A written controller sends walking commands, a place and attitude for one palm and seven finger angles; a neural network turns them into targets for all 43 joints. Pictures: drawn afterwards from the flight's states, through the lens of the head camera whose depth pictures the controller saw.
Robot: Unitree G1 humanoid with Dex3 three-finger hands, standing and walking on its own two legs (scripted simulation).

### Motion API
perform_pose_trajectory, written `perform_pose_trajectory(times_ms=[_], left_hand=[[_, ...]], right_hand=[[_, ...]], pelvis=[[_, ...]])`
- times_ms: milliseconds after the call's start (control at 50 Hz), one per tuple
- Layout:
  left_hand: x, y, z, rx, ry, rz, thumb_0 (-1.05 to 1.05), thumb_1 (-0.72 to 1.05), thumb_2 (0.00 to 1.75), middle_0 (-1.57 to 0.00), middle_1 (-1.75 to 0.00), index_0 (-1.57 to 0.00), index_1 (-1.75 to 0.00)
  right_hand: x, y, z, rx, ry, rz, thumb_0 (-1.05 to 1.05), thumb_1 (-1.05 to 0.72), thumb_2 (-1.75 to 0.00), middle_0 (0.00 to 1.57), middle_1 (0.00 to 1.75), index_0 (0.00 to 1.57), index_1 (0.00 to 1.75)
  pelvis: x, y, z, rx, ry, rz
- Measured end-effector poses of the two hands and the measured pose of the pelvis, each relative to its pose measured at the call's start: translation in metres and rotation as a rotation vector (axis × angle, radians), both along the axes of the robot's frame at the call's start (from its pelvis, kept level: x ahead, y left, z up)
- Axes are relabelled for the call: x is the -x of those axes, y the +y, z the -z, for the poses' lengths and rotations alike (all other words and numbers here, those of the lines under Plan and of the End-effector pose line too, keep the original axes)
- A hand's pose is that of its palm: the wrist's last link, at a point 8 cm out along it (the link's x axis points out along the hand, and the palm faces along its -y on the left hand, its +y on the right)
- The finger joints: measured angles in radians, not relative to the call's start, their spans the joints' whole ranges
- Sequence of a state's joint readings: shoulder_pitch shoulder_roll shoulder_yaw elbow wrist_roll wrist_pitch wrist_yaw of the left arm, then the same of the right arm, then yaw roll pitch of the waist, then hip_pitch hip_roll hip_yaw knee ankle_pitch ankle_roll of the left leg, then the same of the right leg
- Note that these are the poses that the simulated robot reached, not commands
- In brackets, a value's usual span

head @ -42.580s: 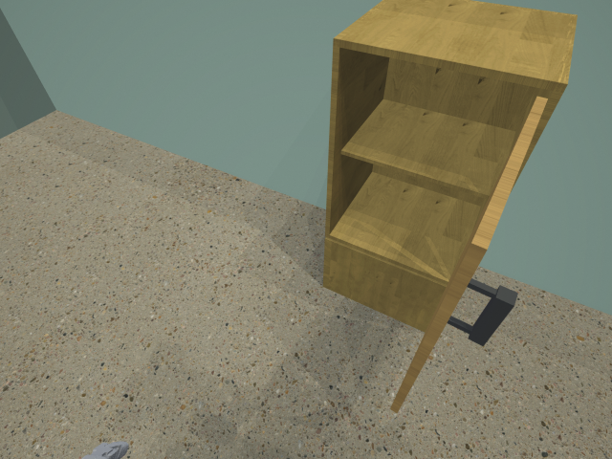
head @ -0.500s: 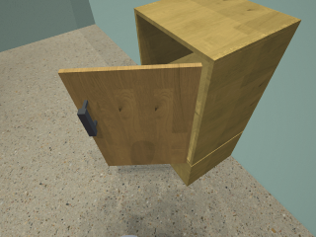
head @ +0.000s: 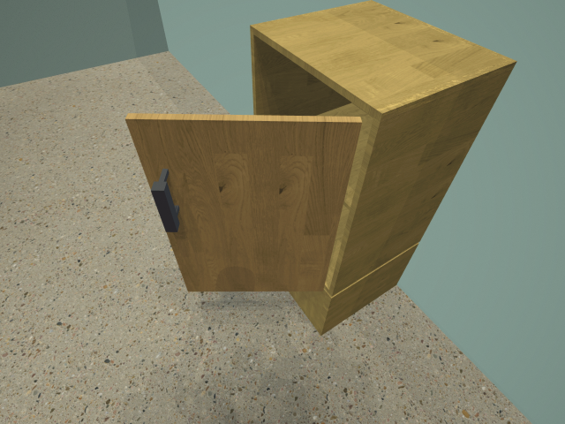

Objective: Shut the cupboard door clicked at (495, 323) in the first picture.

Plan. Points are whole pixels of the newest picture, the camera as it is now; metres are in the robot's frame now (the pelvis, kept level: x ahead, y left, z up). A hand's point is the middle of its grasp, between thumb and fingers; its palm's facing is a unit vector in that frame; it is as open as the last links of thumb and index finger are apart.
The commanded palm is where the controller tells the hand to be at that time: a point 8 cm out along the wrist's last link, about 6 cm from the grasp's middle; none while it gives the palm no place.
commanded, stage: come to a stop and stand still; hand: left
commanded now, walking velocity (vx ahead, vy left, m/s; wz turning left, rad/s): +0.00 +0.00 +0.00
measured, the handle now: (168, 200) +0.51 +0.26 -0.03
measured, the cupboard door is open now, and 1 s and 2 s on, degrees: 58 58 58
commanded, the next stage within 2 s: look again from close up in 0.18 s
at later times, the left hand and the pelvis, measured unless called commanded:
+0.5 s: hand out of the picture +0.01 +0.21 -0.18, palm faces +0.02 -0.98 -0.21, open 7.4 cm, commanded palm none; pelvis +0.01 +0.04 -0.01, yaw +0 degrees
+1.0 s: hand (133, 393) +0.18 +0.23 -0.08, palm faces +0.24 -0.95 -0.18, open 7.3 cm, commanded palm +0.12 +0.27 -0.07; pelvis +0.02 +0.04 -0.02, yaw +1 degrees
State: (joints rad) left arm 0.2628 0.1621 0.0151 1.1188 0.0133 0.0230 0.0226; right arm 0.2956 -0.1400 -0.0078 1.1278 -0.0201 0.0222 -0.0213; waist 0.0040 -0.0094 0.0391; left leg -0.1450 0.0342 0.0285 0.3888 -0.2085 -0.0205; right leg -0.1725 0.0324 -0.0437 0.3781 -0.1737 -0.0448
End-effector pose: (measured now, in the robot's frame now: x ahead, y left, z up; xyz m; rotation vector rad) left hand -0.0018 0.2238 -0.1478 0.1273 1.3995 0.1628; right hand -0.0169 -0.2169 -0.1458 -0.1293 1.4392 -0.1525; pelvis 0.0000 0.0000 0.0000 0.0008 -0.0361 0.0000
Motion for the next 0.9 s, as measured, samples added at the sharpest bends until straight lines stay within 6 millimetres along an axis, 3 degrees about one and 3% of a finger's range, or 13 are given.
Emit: perform_pose_trajectory(times_ms=[120,240,340,440,600,720,880,900], left_hand=[[0.024,-0.004,0.004,0.033,0.072,-0.015,0.01,0.91,0.9,-0.2,-0.3,-0.2,-0.3],[0.027,-0.007,0.007,0.062,0.09,-0.014,0.01,0.91,0.9,-0.2,-0.3,-0.2,-0.3],[0.017,-0.003,0.008,0.054,0.051,0.014,0.01,0.91,0.9,-0.2,-0.3,-0.2,-0.3],[0.002,0.021,0.005,0.008,0.002,0.034,0.01,0.91,0.9,-0.2,-0.3,-0.2,-0.3],[-0.025,0.051,-0.004,-0.053,-0.069,0.038,0.01,0.91,0.9,-0.2,-0.3,-0.2,-0.3],[-0.034,0.054,-0.004,-0.051,-0.063,0.045,0.01,0.91,0.9,-0.2,-0.3,-0.2,-0.3],[-0.036,0.043,0.001,-0.025,-0.042,0.046,0.01,0.91,0.9,-0.2,-0.3,-0.2,-0.3],[-0.046,0.047,-0.003,-0.026,-0.093,-0.019,0.01,0.91,0.9,-0.2,-0.3,-0.2,-0.3]], right_hand=[[0.025,0.01,-0.004,0.007,0.065,0.023,0.0,-0.91,-0.89,0.19,0.29,0.2,0.3],[0.03,0.021,-0.007,0.01,0.078,0.038,0.0,-0.91,-0.89,0.19,0.29,0.2,0.3],[0.014,0.032,0.001,-0.007,0.03,0.024,0.0,-0.91,-0.89,0.19,0.29,0.2,0.3],[-0.016,0.046,0.012,-0.029,-0.076,0.002,0.01,-0.92,-0.89,0.19,0.29,0.2,0.3],[-0.035,0.047,0.013,-0.024,-0.122,-0.022,0.02,-0.94,-0.89,0.2,0.29,0.2,0.3],[-0.042,0.043,0.009,-0.011,-0.117,-0.033,0.01,-0.92,-0.89,0.19,0.29,0.2,0.3],[-0.051,0.035,0.004,0.009,-0.099,-0.038,0.01,-0.91,-0.89,0.19,0.29,0.2,0.3],[-0.055,0.033,0.002,0.026,-0.133,-0.042,0.01,-0.91,-0.89,0.2,0.29,0.2,0.3]], pelvis=[[-0.001,0.007,0.0,0.0,0.01,0.005],[-0.004,0.015,0.0,0.0,0.012,0.008],[-0.005,0.024,0.003,0.015,0.017,0.006],[-0.009,0.037,0.008,0.012,0.014,-0.003],[-0.017,0.048,0.009,-0.004,0.013,0.002],[-0.021,0.048,0.007,-0.009,0.019,0.006],[-0.025,0.044,0.006,-0.003,0.021,0.002],[-0.024,0.043,0.008,-0.001,0.019,-0.003]])
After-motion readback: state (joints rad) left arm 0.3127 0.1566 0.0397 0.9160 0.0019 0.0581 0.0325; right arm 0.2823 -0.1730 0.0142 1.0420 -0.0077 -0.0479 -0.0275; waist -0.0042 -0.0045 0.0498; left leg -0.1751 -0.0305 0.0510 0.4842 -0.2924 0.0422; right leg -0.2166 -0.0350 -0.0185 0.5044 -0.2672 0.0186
